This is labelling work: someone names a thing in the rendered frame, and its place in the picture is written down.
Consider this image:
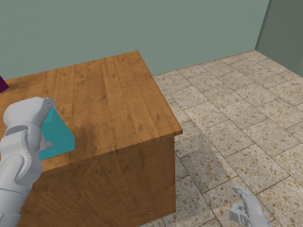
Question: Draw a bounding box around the right robot hand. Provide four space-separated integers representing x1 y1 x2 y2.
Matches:
229 185 265 226

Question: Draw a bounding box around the right robot forearm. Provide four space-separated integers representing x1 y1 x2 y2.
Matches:
247 215 273 227

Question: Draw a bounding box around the left robot hand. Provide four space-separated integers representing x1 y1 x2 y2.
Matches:
3 96 59 151

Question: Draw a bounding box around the left robot forearm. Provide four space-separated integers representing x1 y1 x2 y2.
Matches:
0 122 44 227

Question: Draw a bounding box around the sponge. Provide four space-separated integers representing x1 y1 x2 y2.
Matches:
39 108 75 161

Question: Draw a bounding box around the table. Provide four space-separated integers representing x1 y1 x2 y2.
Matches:
0 50 183 227

